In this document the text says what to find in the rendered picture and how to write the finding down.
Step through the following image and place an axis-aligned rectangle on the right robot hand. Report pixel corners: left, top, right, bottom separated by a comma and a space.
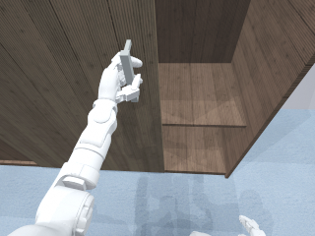
238, 215, 266, 236

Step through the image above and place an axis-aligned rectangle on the left robot hand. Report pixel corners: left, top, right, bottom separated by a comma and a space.
97, 52, 143, 105

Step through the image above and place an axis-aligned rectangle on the wardrobe door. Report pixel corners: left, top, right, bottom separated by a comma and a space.
0, 139, 32, 161
0, 0, 165, 173

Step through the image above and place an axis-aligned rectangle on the left robot upper arm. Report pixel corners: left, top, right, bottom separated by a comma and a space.
8, 185, 95, 236

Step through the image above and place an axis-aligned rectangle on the robot left forearm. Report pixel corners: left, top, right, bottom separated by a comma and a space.
35, 98, 118, 223

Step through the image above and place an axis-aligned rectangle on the handle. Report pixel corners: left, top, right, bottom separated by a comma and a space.
119, 39, 139, 102

